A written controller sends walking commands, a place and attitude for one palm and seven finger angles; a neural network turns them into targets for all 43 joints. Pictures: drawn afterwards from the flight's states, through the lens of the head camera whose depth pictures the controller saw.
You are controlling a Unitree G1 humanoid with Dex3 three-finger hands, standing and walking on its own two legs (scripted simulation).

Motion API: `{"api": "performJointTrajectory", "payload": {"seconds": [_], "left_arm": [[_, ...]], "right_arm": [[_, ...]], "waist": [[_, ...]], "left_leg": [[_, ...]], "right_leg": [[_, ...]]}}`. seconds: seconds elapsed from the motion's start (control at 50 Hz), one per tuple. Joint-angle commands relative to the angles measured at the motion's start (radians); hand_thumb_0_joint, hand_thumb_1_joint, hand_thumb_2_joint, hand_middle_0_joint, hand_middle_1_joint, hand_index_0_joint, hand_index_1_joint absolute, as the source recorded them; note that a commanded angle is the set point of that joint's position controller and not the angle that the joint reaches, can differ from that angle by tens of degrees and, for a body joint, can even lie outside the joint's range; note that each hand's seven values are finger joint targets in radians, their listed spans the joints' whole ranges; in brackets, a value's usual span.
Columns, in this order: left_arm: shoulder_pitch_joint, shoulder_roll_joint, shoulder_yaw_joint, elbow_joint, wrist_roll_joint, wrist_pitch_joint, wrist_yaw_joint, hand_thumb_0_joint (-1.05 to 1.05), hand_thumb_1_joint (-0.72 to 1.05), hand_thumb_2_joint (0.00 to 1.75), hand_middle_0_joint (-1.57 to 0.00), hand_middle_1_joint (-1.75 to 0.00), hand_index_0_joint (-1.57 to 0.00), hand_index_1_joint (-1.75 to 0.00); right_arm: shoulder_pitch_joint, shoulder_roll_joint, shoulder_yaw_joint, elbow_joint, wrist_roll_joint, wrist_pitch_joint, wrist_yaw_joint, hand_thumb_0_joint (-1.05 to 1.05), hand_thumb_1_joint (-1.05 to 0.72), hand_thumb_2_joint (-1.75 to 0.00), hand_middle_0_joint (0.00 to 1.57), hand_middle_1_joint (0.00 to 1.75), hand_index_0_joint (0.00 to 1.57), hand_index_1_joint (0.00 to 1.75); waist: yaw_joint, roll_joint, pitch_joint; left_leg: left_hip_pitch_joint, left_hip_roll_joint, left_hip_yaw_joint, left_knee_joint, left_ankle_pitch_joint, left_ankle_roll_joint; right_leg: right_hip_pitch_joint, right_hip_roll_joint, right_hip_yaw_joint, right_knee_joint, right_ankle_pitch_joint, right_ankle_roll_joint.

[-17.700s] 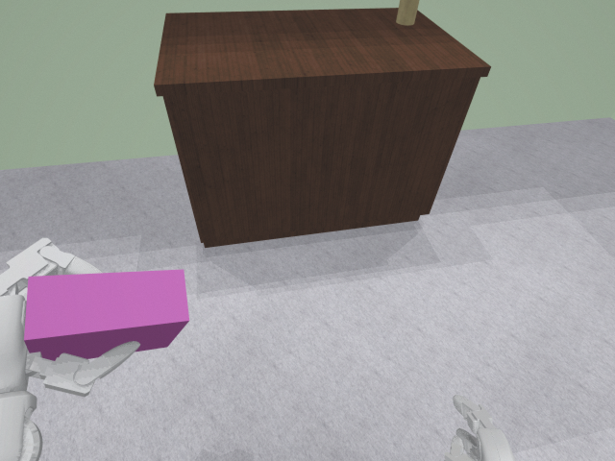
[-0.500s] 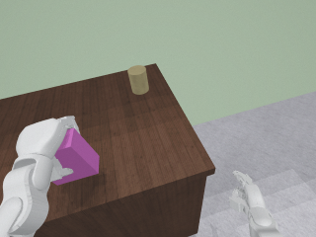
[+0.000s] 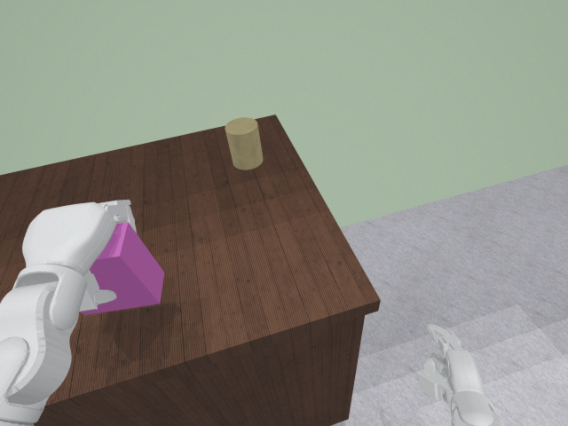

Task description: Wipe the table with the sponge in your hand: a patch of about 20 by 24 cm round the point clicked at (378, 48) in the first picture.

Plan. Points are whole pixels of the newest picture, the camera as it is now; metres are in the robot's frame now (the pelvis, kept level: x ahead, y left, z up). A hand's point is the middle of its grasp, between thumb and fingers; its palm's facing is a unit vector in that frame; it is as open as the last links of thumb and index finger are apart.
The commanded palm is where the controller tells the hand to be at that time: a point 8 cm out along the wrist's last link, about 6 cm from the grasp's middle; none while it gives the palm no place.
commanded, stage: move the sponge above the wiping area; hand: left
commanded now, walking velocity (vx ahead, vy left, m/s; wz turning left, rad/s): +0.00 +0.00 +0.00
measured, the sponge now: (112, 279) +0.25 +0.29 +0.10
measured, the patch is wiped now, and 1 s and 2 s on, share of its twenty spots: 0.00 0.00 0.00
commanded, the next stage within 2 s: none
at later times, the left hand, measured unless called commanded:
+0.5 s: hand (94, 231) +0.28 +0.31 +0.17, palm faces +0.21 -0.04 -0.98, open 9.6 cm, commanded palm +0.22 +0.31 +0.21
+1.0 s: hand (79, 239) +0.27 +0.33 +0.15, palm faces +0.18 -0.06 -0.98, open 9.6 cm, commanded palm +0.22 +0.31 +0.20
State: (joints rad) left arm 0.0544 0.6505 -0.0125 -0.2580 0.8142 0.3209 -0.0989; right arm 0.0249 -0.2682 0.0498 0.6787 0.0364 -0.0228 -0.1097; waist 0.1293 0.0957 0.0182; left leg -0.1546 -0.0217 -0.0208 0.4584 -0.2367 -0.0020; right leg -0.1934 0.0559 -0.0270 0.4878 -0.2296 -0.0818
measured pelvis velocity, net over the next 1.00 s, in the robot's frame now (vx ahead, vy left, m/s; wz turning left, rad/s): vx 0.02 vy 0.03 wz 0.01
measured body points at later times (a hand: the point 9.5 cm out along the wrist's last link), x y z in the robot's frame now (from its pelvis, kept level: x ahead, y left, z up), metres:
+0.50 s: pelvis +0.02 +0.02 +0.00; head +0.00 -0.02 +0.45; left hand +0.26 +0.30 +0.22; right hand +0.27 -0.17 -0.07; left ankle +0.01 +0.13 -0.74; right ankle +0.03 -0.07 -0.74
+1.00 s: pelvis +0.02 +0.03 +0.01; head +0.02 -0.01 +0.45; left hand +0.26 +0.33 +0.21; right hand +0.29 -0.15 -0.07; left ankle +0.01 +0.13 -0.74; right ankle +0.03 -0.07 -0.74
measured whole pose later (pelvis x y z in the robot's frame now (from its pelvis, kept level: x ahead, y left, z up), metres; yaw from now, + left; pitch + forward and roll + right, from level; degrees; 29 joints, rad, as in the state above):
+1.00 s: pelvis +0.02 +0.03 +0.01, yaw +1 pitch -2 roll +0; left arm 0.01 0.55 -0.02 -0.22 0.85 0.49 -0.02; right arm -0.02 -0.24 0.07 0.68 0.05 0.04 -0.06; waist 0.14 0.10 -0.01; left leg -0.13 -0.05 -0.02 0.40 -0.23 0.03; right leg -0.16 0.03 -0.02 0.41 -0.22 -0.04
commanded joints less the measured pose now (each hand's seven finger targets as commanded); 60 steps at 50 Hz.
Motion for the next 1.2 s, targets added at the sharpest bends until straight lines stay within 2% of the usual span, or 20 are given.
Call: {"api": "performJointTrajectory", "payload": {"seconds": [0.0,0.08,0.14,0.2,0.3,0.34,0.38,0.42,0.48,0.54,0.6,0.64,0.72,0.78,0.88,0.94,1.0,1.08,1.16,1.18], "left_arm": [[-0.335,0.259,0.291,-0.066,0.004,0.053,0.140,0.00,0.10,1.30,-1.20,-1.60,-1.20,-1.60],[-0.233,0.176,0.202,0.015,-0.028,0.135,0.074,0.00,0.10,1.30,-1.20,-1.60,-1.20,-1.60],[-0.189,0.114,0.106,-0.038,-0.028,0.147,0.020,0.00,0.10,1.30,-1.20,-1.60,-1.20,-1.60],[-0.289,0.130,0.074,-0.103,0.012,0.130,-0.004,0.00,0.10,1.30,-1.20,-1.60,-1.20,-1.60],[-0.449,0.303,0.213,-0.296,0.124,0.016,0.060,0.00,0.10,1.30,-1.20,-1.60,-1.20,-1.60],[-0.402,0.308,0.260,-0.225,0.125,-0.005,0.104,0.00,0.10,1.30,-1.20,-1.60,-1.20,-1.60],[-0.399,0.290,0.283,-0.175,0.105,0.025,0.145,0.00,0.10,1.30,-1.20,-1.60,-1.20,-1.60],[-0.365,0.206,0.234,-0.101,0.071,0.071,0.173,0.00,0.10,1.30,-1.20,-1.60,-1.20,-1.60],[-0.257,0.147,0.199,-0.052,0.024,0.151,0.137,0.00,0.10,1.30,-1.20,-1.60,-1.20,-1.60],[-0.126,0.030,0.084,-0.104,-0.006,0.195,0.069,0.00,0.10,1.30,-1.20,-1.60,-1.20,-1.60],[-0.089,0.000,0.036,-0.175,0.004,0.211,0.024,0.00,0.10,1.30,-1.20,-1.60,-1.20,-1.60],[-0.120,0.064,0.061,-0.236,0.036,0.194,0.017,0.00,0.10,1.30,-1.20,-1.60,-1.20,-1.60],[-0.298,0.253,0.183,-0.327,0.159,0.120,0.069,0.00,0.10,1.30,-1.20,-1.60,-1.20,-1.60],[-0.349,0.251,0.202,-0.339,0.179,0.074,0.124,0.00,0.10,1.30,-1.20,-1.60,-1.20,-1.60],[-0.261,0.132,0.165,-0.107,0.082,0.128,0.146,0.00,0.10,1.30,-1.20,-1.60,-1.20,-1.60],[-0.166,0.030,0.066,-0.130,0.043,0.184,0.097,0.00,0.10,1.30,-1.20,-1.60,-1.20,-1.60],[-0.083,0.015,0.045,-0.123,0.037,0.216,0.041,0.00,0.10,1.30,-1.20,-1.60,-1.20,-1.60],[-0.170,0.128,0.096,-0.216,0.103,0.193,0.020,0.00,0.10,1.30,-1.20,-1.60,-1.20,-1.60],[-0.297,0.219,0.172,-0.205,0.160,0.083,0.075,0.00,0.10,1.30,-1.20,-1.60,-1.20,-1.60],[-0.319,0.255,0.209,-0.239,0.160,0.067,0.095,0.00,0.10,1.30,-1.20,-1.60,-1.20,-1.60]], "right_arm": [[-0.230,-0.088,-0.038,-0.154,0.013,-0.056,0.018,0.00,-0.90,-0.90,0.20,0.30,0.20,0.30],[-0.284,-0.100,-0.025,-0.187,0.031,-0.037,0.018,0.00,-0.90,-0.90,0.20,0.30,0.20,0.30],[-0.245,-0.105,-0.026,-0.213,0.037,-0.026,0.015,0.00,-0.90,-0.90,0.20,0.30,0.20,0.30],[-0.252,-0.101,-0.019,-0.226,0.033,-0.040,0.006,0.00,-0.90,-0.90,0.20,0.30,0.20,0.30],[-0.231,-0.076,-0.020,-0.214,-0.005,-0.068,-0.004,0.00,-0.90,-0.90,0.20,0.30,0.20,0.30],[-0.199,-0.077,-0.027,-0.185,-0.009,-0.064,0.000,0.00,-0.90,-0.90,0.20,0.30,0.20,0.30],[-0.243,-0.072,-0.023,-0.176,0.000,-0.058,0.012,0.00,-0.90,-0.90,0.20,0.30,0.20,0.30],[-0.220,-0.076,-0.033,-0.159,0.007,-0.040,0.029,0.00,-0.90,-0.90,0.20,0.30,0.20,0.30],[-0.286,-0.086,-0.021,-0.173,0.024,-0.013,0.042,0.00,-0.90,-0.90,0.20,0.30,0.20,0.30],[-0.262,-0.089,-0.022,-0.213,0.030,0.010,0.049,0.00,-0.90,-0.90,0.20,0.30,0.20,0.30],[-0.263,-0.091,-0.018,-0.236,0.034,0.011,0.053,0.00,-0.90,-0.90,0.20,0.30,0.20,0.30],[-0.255,-0.095,-0.019,-0.240,0.025,0.015,0.047,0.00,-0.90,-0.90,0.20,0.30,0.20,0.30],[-0.231,-0.086,-0.019,-0.223,-0.006,-0.002,0.030,0.00,-0.90,-0.90,0.20,0.30,0.20,0.30],[-0.245,-0.073,-0.015,-0.206,-0.007,-0.019,0.027,0.00,-0.90,-0.90,0.20,0.30,0.20,0.30],[-0.269,-0.076,-0.021,-0.166,0.015,-0.011,0.042,0.00,-0.90,-0.90,0.20,0.30,0.20,0.30],[-0.266,-0.083,-0.025,-0.190,0.021,0.010,0.055,0.00,-0.90,-0.90,0.20,0.30,0.20,0.30],[-0.263,-0.091,-0.018,-0.207,0.025,0.018,0.058,0.00,-0.90,-0.90,0.20,0.30,0.20,0.30],[-0.286,-0.091,-0.010,-0.228,0.015,0.026,0.048,0.00,-0.90,-0.90,0.20,0.30,0.20,0.30],[-0.214,-0.084,-0.020,-0.203,-0.005,0.008,0.029,0.00,-0.90,-0.90,0.20,0.30,0.20,0.30],[-0.242,-0.082,-0.014,-0.207,-0.003,-0.007,0.023,0.00,-0.90,-0.90,0.20,0.30,0.20,0.30]], "waist": [[0.015,0.031,-0.175],[0.002,-0.069,-0.090],[-0.018,-0.097,-0.156],[-0.031,-0.067,-0.200],[0.007,0.023,-0.371],[0.012,-0.005,-0.332],[0.030,0.044,-0.269],[0.024,0.014,-0.235],[0.022,0.011,-0.157],[0.004,-0.062,-0.185],[-0.014,-0.091,-0.223],[-0.018,-0.104,-0.253],[0.006,-0.006,-0.331],[0.020,0.088,-0.313],[0.015,0.015,-0.185],[0.006,-0.015,-0.205],[-0.008,-0.085,-0.204],[-0.004,-0.076,-0.240],[0.002,-0.045,-0.278],[0.013,0.019,-0.276]], "left_leg": [[-0.005,0.003,-0.057,-0.049,0.154,0.022],[-0.062,-0.008,-0.041,-0.055,0.095,0.026],[-0.052,-0.004,-0.037,-0.060,0.094,0.041],[-0.024,-0.007,-0.043,-0.061,0.074,0.052],[0.082,-0.013,-0.069,-0.051,0.240,0.058],[0.084,-0.009,-0.078,-0.057,0.286,0.046],[0.068,-0.006,-0.091,-0.077,0.266,0.033],[0.042,0.005,-0.066,-0.080,0.281,0.020],[0.004,-0.003,-0.059,-0.097,0.247,0.014],[-0.004,0.007,-0.042,-0.090,0.268,0.024],[0.010,0.011,-0.045,-0.078,0.272,0.037],[0.024,0.008,-0.057,-0.074,0.279,0.046],[0.080,0.004,-0.077,-0.063,0.347,0.052],[0.120,0.007,-0.108,-0.071,0.377,0.045],[0.062,0.003,-0.083,-0.093,0.305,0.023],[0.034,0.005,-0.065,-0.100,0.323,0.017],[0.008,0.005,-0.055,-0.090,0.298,0.032],[0.027,0.000,-0.068,-0.086,0.266,0.048],[0.059,-0.004,-0.073,-0.079,0.276,0.051],[0.079,-0.009,-0.086,-0.085,0.253,0.054]], "right_leg": [[0.072,-0.085,0.184,-0.131,0.047,0.000],[0.029,-0.086,0.192,-0.153,-0.001,0.017],[0.058,-0.089,0.124,-0.125,0.037,0.040],[0.049,-0.084,0.113,-0.114,-0.001,0.038],[0.140,-0.066,0.123,-0.074,0.123,0.003],[0.131,-0.061,0.138,-0.092,0.171,-0.004],[0.115,-0.052,0.174,-0.113,0.147,-0.026],[0.110,-0.066,0.134,-0.113,0.174,-0.009],[0.094,-0.060,0.146,-0.124,0.172,-0.009],[0.116,-0.072,0.078,-0.103,0.235,0.023],[0.111,-0.066,0.065,-0.092,0.234,0.027],[0.119,-0.066,0.078,-0.084,0.236,0.028],[0.143,-0.054,0.111,-0.069,0.216,0.002],[0.125,-0.033,0.156,-0.090,0.204,-0.027],[0.091,-0.044,0.132,-0.126,0.193,-0.021],[0.128,-0.064,0.083,-0.110,0.250,0.008],[0.130,-0.061,0.075,-0.101,0.256,0.016],[0.122,-0.049,0.121,-0.096,0.204,0.007],[0.125,-0.051,0.111,-0.102,0.166,0.002],[0.121,-0.037,0.156,-0.116,0.142,-0.015]]}}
